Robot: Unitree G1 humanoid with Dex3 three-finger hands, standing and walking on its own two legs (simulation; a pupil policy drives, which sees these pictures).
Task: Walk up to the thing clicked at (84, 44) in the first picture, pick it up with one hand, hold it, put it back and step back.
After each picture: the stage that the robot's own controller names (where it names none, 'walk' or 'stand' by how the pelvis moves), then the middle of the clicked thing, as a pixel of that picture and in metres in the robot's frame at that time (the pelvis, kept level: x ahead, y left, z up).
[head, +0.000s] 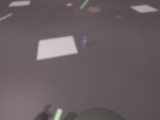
stand; (84, 41) +1.57 +0.14 -0.65
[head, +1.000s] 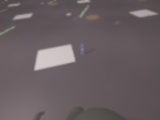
walk; (82, 49) +1.44 +0.30 -0.65
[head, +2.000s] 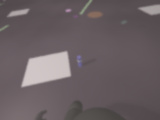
walk; (79, 61) +0.97 +0.28 -0.65
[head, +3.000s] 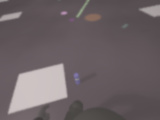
walk; (77, 79) +0.61 +0.25 -0.65
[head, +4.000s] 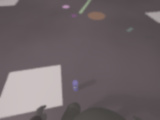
walk; (75, 86) +0.45 +0.18 -0.63
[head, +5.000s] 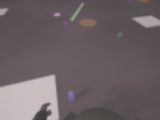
stand; (71, 96) +0.36 +0.20 -0.65
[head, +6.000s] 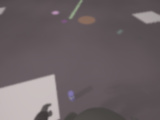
stand; (71, 96) +0.35 +0.21 -0.66
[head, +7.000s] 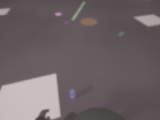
stand; (72, 94) +0.38 +0.20 -0.66
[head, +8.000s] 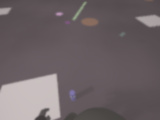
stand; (72, 95) +0.37 +0.19 -0.66
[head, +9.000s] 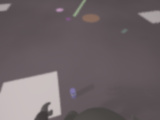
go down; (73, 93) +0.37 +0.19 -0.66
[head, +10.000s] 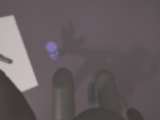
go down; (53, 52) +0.45 +0.25 -0.24
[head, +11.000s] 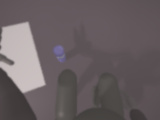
close in; (60, 55) +0.44 +0.25 -0.26
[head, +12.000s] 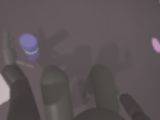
close in; (31, 49) +0.42 +0.30 -0.16
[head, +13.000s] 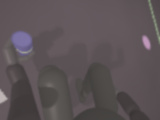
close; (25, 48) +0.42 +0.30 -0.16
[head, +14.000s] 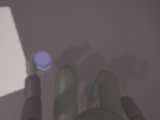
lift; (44, 64) +0.30 +0.29 -0.12
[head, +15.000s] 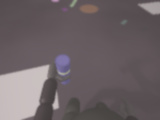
lift; (64, 71) +0.31 +0.17 +0.05
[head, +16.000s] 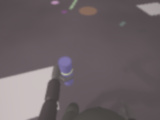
hold; (67, 73) +0.32 +0.16 +0.02
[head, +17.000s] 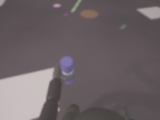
hold; (68, 72) +0.32 +0.16 +0.03
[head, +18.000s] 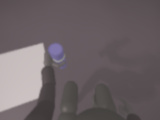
crouch; (59, 58) +0.40 +0.21 -0.04
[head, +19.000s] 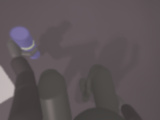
lower; (28, 46) +0.45 +0.29 -0.16
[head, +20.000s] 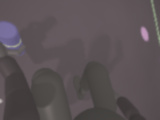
lower; (13, 43) +0.45 +0.32 -0.16
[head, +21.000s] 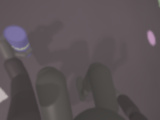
lower; (21, 45) +0.43 +0.31 -0.16
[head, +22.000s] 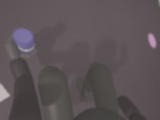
lower; (27, 46) +0.42 +0.29 -0.17
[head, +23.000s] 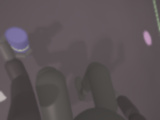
lower; (21, 46) +0.43 +0.31 -0.17
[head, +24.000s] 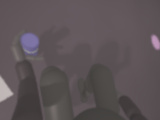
withdraw; (30, 48) +0.42 +0.29 -0.17
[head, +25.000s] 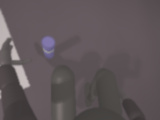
stand; (48, 49) +0.44 +0.28 -0.19
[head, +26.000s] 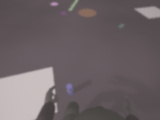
stand; (70, 89) +0.39 +0.20 -0.56
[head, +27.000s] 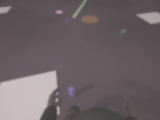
stand; (72, 92) +0.40 +0.20 -0.60
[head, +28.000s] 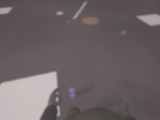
stand; (72, 93) +0.40 +0.20 -0.60
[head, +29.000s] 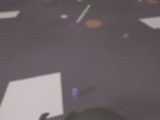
stand; (75, 93) +0.42 +0.19 -0.65
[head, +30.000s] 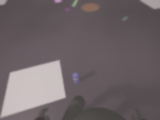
walk; (75, 78) +0.51 +0.22 -0.63
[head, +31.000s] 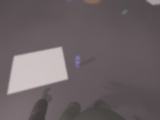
walk; (77, 62) +0.74 +0.17 -0.62
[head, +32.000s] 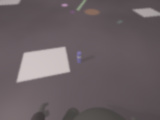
stand; (79, 57) +1.02 +0.20 -0.64
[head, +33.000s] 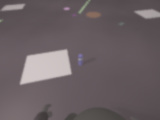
stand; (80, 60) +1.02 +0.19 -0.66
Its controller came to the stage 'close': yes
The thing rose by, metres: 0.67
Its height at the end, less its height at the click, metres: +0.00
